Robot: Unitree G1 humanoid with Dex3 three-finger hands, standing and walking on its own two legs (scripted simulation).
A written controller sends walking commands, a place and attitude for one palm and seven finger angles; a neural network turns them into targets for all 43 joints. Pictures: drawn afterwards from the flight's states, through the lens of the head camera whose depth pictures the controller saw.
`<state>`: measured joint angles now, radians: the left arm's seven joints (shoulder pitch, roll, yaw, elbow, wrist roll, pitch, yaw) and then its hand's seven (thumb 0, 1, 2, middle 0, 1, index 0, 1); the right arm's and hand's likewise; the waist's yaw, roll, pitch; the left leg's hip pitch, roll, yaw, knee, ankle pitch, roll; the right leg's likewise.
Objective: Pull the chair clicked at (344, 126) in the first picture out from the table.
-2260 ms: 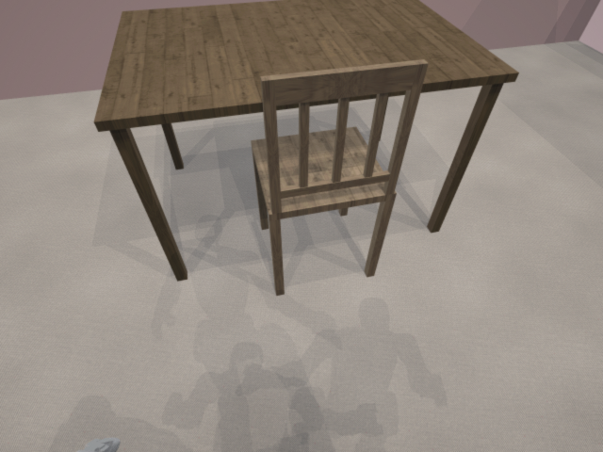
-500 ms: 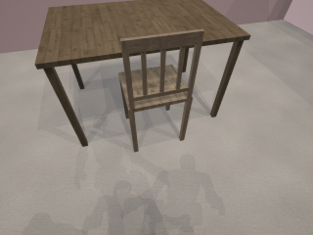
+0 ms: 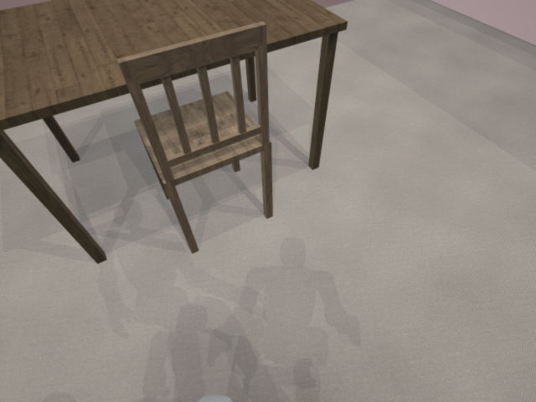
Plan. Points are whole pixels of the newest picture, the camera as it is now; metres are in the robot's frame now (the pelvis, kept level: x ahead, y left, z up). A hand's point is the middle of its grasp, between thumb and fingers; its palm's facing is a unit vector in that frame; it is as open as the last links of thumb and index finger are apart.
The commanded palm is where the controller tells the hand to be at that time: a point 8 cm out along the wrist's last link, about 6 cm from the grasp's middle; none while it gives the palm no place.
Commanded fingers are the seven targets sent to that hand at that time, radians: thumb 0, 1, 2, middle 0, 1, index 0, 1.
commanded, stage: walk to a spot facing it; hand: left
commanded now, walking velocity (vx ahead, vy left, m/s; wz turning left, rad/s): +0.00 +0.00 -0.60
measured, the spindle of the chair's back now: (209, 107) +0.87 +0.27 -0.10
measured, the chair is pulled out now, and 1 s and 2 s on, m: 0.00 0.00 0.00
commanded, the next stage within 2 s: none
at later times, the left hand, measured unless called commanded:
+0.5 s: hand out of the picture +0.12 +0.20 -0.16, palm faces -0.32 -0.92 -0.23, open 7.4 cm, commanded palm none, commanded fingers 0.00 0.90 0.90 -0.20 -0.30 -0.20 -0.30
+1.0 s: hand (198, 356) +0.22 +0.17 -0.19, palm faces -0.54 -0.83 -0.17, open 7.4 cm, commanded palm none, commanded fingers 0.00 0.90 0.90 -0.20 -0.30 -0.20 -0.30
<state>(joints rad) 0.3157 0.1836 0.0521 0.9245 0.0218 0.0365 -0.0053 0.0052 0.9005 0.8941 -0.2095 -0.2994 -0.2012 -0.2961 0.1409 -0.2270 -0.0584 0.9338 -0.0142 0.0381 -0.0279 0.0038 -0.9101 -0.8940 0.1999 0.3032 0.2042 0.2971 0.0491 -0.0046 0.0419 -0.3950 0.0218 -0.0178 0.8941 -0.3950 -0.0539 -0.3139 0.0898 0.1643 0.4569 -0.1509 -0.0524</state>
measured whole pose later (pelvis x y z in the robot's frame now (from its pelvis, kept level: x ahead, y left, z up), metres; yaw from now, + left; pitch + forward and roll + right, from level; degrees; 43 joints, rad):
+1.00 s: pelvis +0.09 +0.01 -0.01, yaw -37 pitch -1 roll -1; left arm 0.35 0.24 0.09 1.01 0.03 0.03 -0.03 0.01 0.90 0.89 -0.21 -0.30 -0.20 -0.30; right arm 0.26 -0.18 -0.03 0.89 -0.04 -0.07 -0.01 0.00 -0.91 -0.89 0.20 0.30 0.21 0.30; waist 0.01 -0.05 0.00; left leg -0.32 0.08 0.15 0.62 -0.28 0.03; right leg -0.35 0.02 0.06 1.04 -0.44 -0.03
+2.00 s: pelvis +0.37 -0.29 -0.02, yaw -57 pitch -1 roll -1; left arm 0.44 0.17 0.05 1.12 0.02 -0.04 -0.01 0.00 0.91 0.89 -0.20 -0.30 -0.20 -0.30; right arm 0.09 -0.17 -0.04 0.95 -0.04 -0.07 0.01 0.00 -0.92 -0.89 0.20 0.30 0.20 0.30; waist 0.07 -0.03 0.03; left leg -0.35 0.08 0.16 0.58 -0.19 0.03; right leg -0.13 0.00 -0.04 0.66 -0.44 -0.02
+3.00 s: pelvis +0.46 -0.40 -0.01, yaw -43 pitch +1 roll -1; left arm 0.19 0.24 0.09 0.92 0.01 0.06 0.01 0.01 0.91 0.90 -0.20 -0.30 -0.19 -0.29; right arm 0.22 -0.22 -0.08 0.93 -0.03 0.02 -0.01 0.00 -0.91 -0.89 0.20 0.30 0.21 0.30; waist -0.02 0.00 0.04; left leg -0.33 -0.01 0.00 0.50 -0.20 0.03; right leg -0.42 -0.04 -0.03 0.88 -0.43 0.08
